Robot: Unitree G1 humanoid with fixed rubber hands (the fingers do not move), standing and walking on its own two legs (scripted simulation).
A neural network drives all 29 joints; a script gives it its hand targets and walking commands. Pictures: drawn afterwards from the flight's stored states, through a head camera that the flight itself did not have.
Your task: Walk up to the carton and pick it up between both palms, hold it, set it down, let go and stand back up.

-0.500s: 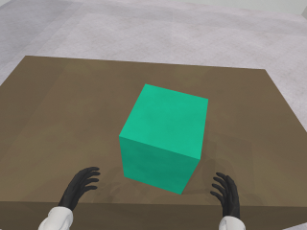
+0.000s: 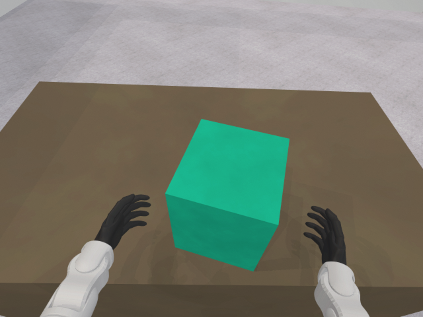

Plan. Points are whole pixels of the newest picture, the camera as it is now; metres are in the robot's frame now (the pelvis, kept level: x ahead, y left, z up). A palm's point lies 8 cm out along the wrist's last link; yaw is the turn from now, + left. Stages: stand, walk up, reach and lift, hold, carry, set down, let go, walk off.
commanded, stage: reach and lift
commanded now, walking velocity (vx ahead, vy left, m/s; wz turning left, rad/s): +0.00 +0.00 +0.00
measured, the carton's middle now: (228, 197) +0.40 +0.00 -0.04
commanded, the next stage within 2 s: none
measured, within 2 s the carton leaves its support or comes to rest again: neither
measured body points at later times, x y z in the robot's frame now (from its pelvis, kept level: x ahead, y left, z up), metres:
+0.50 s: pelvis +0.00 +0.00 +0.00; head +0.04 +0.03 +0.45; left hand +0.36 +0.22 +0.05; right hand +0.33 -0.18 +0.04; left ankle +0.00 +0.07 -0.73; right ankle -0.01 -0.15 -0.73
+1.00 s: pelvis +0.00 +0.00 +0.00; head +0.04 +0.03 +0.45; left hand +0.42 +0.21 +0.08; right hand +0.39 -0.18 +0.08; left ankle +0.00 +0.07 -0.73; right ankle -0.01 -0.15 -0.73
